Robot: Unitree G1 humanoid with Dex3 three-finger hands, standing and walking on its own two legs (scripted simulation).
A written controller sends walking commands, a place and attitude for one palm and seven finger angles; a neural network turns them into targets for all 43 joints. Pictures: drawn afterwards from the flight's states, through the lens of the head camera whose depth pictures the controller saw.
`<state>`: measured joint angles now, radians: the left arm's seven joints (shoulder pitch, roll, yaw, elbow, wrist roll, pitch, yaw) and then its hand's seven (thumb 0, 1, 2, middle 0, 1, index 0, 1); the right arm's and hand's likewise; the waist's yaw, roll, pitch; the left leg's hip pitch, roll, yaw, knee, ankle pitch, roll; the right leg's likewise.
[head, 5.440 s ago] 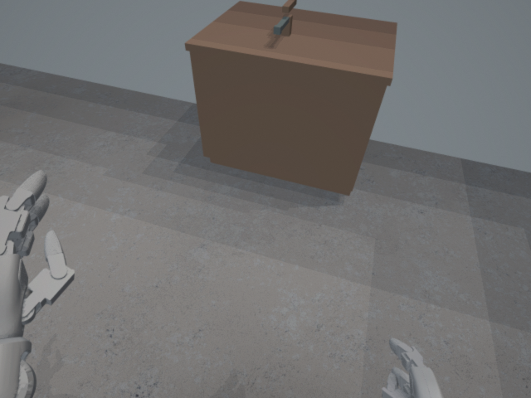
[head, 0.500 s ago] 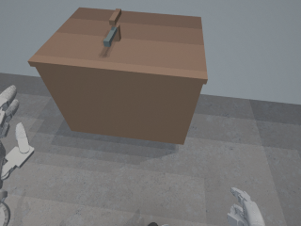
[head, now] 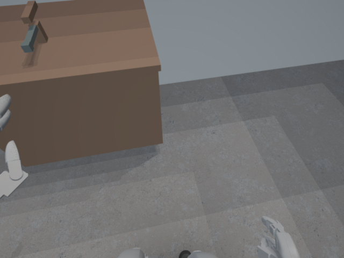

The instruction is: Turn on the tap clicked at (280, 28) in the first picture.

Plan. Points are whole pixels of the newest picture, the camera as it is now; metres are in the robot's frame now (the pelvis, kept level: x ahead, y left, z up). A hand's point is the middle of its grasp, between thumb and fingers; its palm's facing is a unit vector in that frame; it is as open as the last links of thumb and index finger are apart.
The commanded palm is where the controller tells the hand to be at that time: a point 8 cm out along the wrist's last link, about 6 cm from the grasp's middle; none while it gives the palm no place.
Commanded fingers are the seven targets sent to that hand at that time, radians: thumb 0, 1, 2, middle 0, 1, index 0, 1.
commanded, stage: turn to face it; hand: left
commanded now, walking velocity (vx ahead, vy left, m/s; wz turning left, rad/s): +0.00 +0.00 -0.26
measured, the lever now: (27, 47) +0.78 +0.56 +0.02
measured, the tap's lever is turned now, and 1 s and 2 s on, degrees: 0 0 0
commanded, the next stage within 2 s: take the last steps up to it in 0.12 s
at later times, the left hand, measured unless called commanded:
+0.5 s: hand (53, 185) +0.21 +0.18 +0.18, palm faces +0.29 -0.84 -0.45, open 7.4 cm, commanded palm +0.15 +0.24 +0.18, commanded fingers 0.00 0.90 0.90 -0.20 -0.30 -0.20 -0.30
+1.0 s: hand (41, 156) +0.25 +0.21 +0.18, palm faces +0.37 -0.81 -0.46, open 7.4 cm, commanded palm +0.19 +0.27 +0.18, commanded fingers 0.00 0.90 0.90 -0.20 -0.30 -0.20 -0.30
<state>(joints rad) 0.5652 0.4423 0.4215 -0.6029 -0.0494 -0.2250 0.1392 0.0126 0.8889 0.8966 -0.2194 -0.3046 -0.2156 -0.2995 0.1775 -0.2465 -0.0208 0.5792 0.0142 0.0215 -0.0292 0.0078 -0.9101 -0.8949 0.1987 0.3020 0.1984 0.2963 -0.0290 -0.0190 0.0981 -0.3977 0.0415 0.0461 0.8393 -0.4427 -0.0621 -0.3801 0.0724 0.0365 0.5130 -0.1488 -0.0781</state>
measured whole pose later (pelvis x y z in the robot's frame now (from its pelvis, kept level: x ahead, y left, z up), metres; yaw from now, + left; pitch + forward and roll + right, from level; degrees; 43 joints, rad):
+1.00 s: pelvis +0.03 +0.00 -0.01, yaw -1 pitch -1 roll +1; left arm 0.45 0.36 0.34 -0.47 -0.02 -0.26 0.13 0.01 0.89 0.90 -0.21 -0.30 -0.21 -0.30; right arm 0.19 -0.18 0.00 0.67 0.01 -0.08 -0.03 0.01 -0.91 -0.89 0.20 0.30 0.20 0.30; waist 0.01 0.05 0.04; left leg -0.41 0.04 0.05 1.02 -0.42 -0.01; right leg -0.29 -0.04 -0.16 0.67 -0.37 -0.06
